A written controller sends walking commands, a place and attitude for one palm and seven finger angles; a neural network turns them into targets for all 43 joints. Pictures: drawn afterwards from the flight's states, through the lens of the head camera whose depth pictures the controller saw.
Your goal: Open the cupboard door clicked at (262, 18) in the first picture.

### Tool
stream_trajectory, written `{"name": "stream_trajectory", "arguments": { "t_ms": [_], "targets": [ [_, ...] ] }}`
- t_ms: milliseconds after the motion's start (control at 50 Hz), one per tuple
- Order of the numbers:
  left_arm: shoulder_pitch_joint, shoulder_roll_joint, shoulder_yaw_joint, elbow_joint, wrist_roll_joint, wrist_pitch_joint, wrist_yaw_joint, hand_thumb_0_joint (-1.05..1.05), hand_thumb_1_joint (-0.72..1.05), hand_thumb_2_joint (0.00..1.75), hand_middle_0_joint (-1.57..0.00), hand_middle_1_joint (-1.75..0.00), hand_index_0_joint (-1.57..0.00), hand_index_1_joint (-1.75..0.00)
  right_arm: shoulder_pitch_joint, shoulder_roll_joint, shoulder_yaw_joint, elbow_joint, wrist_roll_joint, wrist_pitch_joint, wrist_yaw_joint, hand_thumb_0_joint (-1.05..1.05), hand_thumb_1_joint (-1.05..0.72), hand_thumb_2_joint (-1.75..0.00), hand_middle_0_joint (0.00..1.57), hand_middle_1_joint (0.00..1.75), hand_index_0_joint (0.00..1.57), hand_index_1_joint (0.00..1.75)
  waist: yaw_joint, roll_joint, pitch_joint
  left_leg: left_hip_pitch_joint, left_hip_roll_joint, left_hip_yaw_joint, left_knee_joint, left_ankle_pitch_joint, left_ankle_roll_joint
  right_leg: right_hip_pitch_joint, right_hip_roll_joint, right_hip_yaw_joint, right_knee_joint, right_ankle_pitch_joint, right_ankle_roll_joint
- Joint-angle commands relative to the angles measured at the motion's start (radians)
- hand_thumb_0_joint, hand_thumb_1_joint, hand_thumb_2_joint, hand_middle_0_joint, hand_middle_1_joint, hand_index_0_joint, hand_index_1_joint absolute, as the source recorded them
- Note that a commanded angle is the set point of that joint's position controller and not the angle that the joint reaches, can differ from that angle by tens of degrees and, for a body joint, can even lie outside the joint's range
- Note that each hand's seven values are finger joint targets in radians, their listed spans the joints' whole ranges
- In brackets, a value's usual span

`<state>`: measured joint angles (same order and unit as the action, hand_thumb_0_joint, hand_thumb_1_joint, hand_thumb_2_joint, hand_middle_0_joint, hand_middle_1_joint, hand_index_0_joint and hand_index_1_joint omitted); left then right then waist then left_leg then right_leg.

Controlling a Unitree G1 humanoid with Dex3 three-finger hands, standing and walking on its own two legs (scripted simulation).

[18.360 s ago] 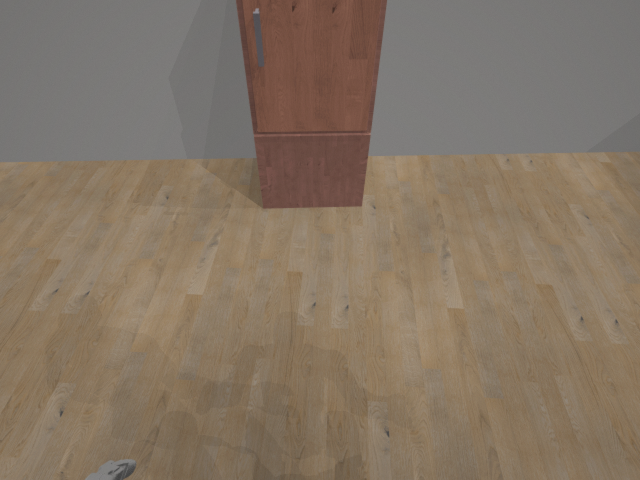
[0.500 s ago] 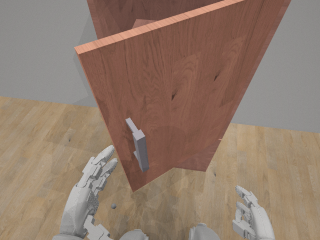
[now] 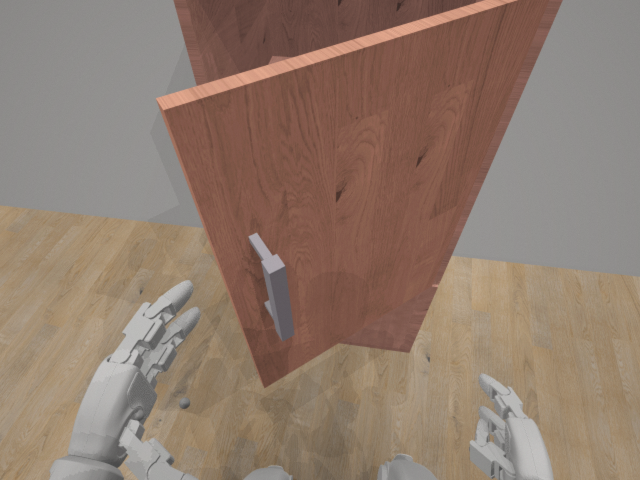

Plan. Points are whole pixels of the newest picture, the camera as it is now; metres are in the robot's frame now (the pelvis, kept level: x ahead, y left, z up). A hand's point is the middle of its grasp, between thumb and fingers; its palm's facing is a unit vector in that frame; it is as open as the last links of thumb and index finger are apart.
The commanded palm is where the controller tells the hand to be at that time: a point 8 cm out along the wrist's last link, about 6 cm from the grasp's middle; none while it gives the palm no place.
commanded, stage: draw the hand back to the body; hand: left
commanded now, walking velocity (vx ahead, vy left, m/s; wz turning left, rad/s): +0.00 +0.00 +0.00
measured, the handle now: (272, 291) +0.32 +0.09 +0.08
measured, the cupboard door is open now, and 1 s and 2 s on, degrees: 41 41 41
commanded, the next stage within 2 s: step back with the hand held close in 1.38 s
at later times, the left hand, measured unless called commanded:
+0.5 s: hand (88, 354) +0.20 +0.22 +0.15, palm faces +0.21 -0.92 -0.33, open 14.9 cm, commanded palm +0.16 +0.27 +0.18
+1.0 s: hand out of the picture +0.24 +0.28 +0.23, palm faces +0.42 -0.80 -0.42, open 9.1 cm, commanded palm +0.19 +0.32 +0.25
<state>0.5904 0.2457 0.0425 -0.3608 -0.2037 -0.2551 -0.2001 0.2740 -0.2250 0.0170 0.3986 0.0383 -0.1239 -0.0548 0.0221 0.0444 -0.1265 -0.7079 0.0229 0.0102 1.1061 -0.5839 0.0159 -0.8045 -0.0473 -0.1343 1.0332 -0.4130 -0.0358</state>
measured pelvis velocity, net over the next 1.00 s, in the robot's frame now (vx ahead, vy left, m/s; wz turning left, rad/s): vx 0.05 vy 0.02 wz -0.02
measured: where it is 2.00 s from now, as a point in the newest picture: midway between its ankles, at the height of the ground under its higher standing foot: outside the picture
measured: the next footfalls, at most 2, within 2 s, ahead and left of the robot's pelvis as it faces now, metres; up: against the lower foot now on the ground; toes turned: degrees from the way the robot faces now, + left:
none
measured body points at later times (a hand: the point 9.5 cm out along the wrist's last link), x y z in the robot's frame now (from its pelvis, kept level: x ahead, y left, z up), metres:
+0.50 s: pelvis +0.03 +0.02 +0.05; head +0.03 +0.01 +0.50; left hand +0.19 +0.27 +0.17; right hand +0.21 -0.20 -0.01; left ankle -0.02 +0.11 -0.66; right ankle +0.06 -0.11 -0.66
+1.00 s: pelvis +0.05 +0.02 +0.08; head +0.04 +0.01 +0.53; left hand +0.21 +0.32 +0.25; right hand +0.24 -0.19 +0.00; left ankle -0.02 +0.11 -0.66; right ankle +0.06 -0.11 -0.66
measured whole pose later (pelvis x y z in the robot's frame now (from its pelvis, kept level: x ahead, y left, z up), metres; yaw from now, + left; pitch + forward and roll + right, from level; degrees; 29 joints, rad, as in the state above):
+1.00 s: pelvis +0.05 +0.02 +0.08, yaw -1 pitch -3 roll -1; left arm 0.48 0.36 0.31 -0.45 -0.04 -0.05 0.11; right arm 0.20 -0.23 0.04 0.61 -0.01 -0.15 -0.06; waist 0.08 0.06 0.01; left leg -0.04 -0.01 0.05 0.44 -0.35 0.04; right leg -0.16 -0.03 -0.10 0.43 -0.21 0.01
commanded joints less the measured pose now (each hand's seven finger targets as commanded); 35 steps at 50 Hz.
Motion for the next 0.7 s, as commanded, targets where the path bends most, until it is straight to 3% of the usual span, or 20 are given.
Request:
{"name": "stream_trajectory", "arguments": {
  "t_ms": [0,40,120,180,240,280,300,320,340,360,400,420,480,620,680],
  "targets": [
    [-0.021,0.081,0.111,-0.192,-0.057,-0.024,-0.004,0.0,-0.5,0.3,-0.15,-0.3,-0.15,-0.3,-0.079,-0.115,-0.032,-0.168,0.009,-0.077,-0.019,0.0,-0.9,-0.9,0.2,0.3,0.2,0.3,-0.016,-0.064,-0.084,-0.046,-0.04,-0.035,-0.237,0.157,-0.004,0.294,0.03,0.13,-0.273,-0.08,0.015],
    [-0.017,0.089,0.126,-0.172,-0.067,-0.01,-0.02,0.0,-0.5,0.3,-0.15,-0.3,-0.15,-0.3,-0.082,-0.119,-0.031,-0.157,0.011,-0.086,-0.025,0.0,-0.9,-0.9,0.2,0.3,0.2,0.3,-0.014,-0.081,-0.072,-0.026,-0.035,-0.038,-0.254,0.166,-0.002,0.311,0.03,0.129,-0.291,-0.072,0.015],
    [-0.042,0.131,0.16,-0.2,-0.071,0.009,-0.04,0.0,-0.5,0.3,-0.15,-0.3,-0.15,-0.3,-0.084,-0.124,-0.024,-0.137,0.011,-0.115,-0.026,0.0,-0.9,-0.9,0.2,0.3,0.2,0.3,-0.004,-0.009,-0.082,0.038,-0.033,-0.043,-0.293,0.216,-0.002,0.352,0.032,0.113,-0.297,0.009,0.009],
    [-0.061,0.125,0.157,-0.228,-0.075,0.017,-0.044,0.0,-0.5,0.3,-0.15,-0.3,-0.15,-0.3,-0.08,-0.121,-0.017,-0.126,0.013,-0.139,-0.023,0.0,-0.9,-0.9,0.2,0.3,0.2,0.3,-0.003,0.012,-0.073,0.092,-0.03,-0.054,-0.335,0.247,-0.006,0.365,0.041,0.08,-0.296,0.071,0.009],
    [-0.055,0.142,0.188,-0.254,-0.084,0.029,-0.04,0.0,-0.4,0.34,-0.15,-0.3,-0.15,-0.3,-0.086,-0.118,-0.015,-0.111,0.012,-0.162,-0.02,0.0,-0.9,-0.9,0.2,0.3,0.2,0.3,0.009,0.047,-0.081,0.138,-0.03,-0.054,-0.36,0.308,-0.011,0.405,0.044,0.068,-0.304,0.151,0.007],
    [-0.041,0.138,0.201,-0.245,-0.089,0.042,-0.042,0.0,-0.32,0.37,-0.16,-0.3,-0.16,-0.3,-0.087,-0.116,-0.014,-0.101,0.014,-0.168,-0.017,0.0,-0.9,-0.9,0.2,0.3,0.2,0.3,0.014,0.018,-0.073,0.155,-0.027,-0.056,-0.38,0.328,-0.014,0.423,0.048,0.057,-0.313,0.179,0.009],
    [-0.015,0.29,0.25,-0.316,0.079,0.081,0.125,0.0,-0.29,0.39,-0.16,-0.3,-0.16,-0.3,-0.07,-0.11,-0.028,-0.094,-0.009,-0.138,-0.045,0.0,-0.9,-0.9,0.2,0.3,0.2,0.3,0.059,0.002,-0.082,0.155,-0.007,-0.037,-0.438,0.308,-0.006,0.484,0.03,0.108,-0.346,0.149,0.001],
    [0.028,0.219,0.224,-0.3,0.102,0.118,0.201,0.0,-0.26,0.4,-0.16,-0.3,-0.16,-0.3,-0.072,-0.091,-0.022,-0.087,-0.016,-0.129,-0.054,0.0,-0.9,-0.9,0.2,0.3,0.2,0.3,0.039,-0.001,-0.016,0.154,-0.014,-0.034,-0.46,0.281,-0.01,0.471,0.029,0.104,-0.381,0.124,0.0],
    [0.043,0.153,0.174,-0.301,0.108,0.14,0.23,0.0,-0.22,0.42,-0.16,-0.3,-0.16,-0.3,-0.078,-0.091,-0.016,-0.092,-0.019,-0.125,-0.052,0.0,-0.9,-0.9,0.2,0.3,0.2,0.3,0.026,-0.03,0.016,0.152,-0.012,-0.038,-0.474,0.272,-0.013,0.476,0.024,0.092,-0.388,0.118,0.004],
    [0.039,0.135,0.159,-0.295,0.122,0.154,0.253,0.0,-0.18,0.43,-0.16,-0.3,-0.16,-0.3,-0.08,-0.091,-0.012,-0.08,-0.019,-0.115,-0.05,0.0,-0.9,-0.9,0.2,0.3,0.2,0.3,0.024,0.014,0.042,0.168,-0.007,-0.034,-0.483,0.29,-0.011,0.489,0.023,0.091,-0.398,0.133,0.002],
    [0.019,0.144,0.154,-0.325,0.147,0.161,0.286,0.0,-0.12,0.47,-0.16,-0.3,-0.16,-0.3,-0.083,-0.098,-0.01,-0.068,-0.019,-0.108,-0.048,0.0,-0.9,-0.9,0.2,0.3,0.2,0.3,0.021,0.054,0.033,0.232,0.001,-0.041,-0.509,0.361,-0.012,0.512,0.022,0.083,-0.412,0.186,0.004],
    [0.008,0.164,0.164,-0.338,0.157,0.162,0.299,0.0,-0.08,0.48,-0.16,-0.3,-0.16,-0.3,-0.087,-0.103,-0.012,-0.062,-0.022,-0.106,-0.05,0.0,-0.9,-0.9,0.2,0.3,0.2,0.3,0.025,0.023,0.015,0.259,0.004,-0.047,-0.52,0.412,-0.009,0.537,0.024,0.079,-0.423,0.218,0.004],
    [-0.016,0.165,0.161,-0.349,0.177,0.161,0.321,0.0,0.02,0.52,-0.17,-0.3,-0.17,-0.3,-0.09,-0.105,-0.008,-0.046,-0.029,-0.111,-0.05,0.0,-0.9,-0.9,0.2,0.3,0.2,0.3,0.023,0.018,0.011,0.328,0.009,-0.051,-0.559,0.477,-0.013,0.57,0.023,0.074,-0.447,0.246,0.011],
    [-0.069,0.22,0.247,-0.321,0.187,0.158,0.349,0.0,0.27,0.63,-0.18,-0.3,-0.18,-0.3,-0.126,-0.108,-0.007,0.006,-0.035,-0.118,-0.048,0.0,-0.9,-0.9,0.2,0.3,0.2,0.3,0.043,0.033,0.037,0.431,0.02,-0.058,-0.651,0.612,-0.037,0.663,0.023,0.071,-0.512,0.31,0.008],
    [-0.092,0.215,0.264,-0.324,0.183,0.152,0.345,0.0,0.37,0.68,-0.18,-0.3,-0.18,-0.3,-0.132,-0.106,-0.007,0.02,-0.039,-0.114,-0.039,0.0,-0.9,-0.9,0.2,0.3,0.2,0.3,0.044,0.037,0.038,0.474,0.025,-0.054,-0.674,0.684,-0.047,0.694,0.026,0.07,-0.535,0.348,0.011]
  ]
}}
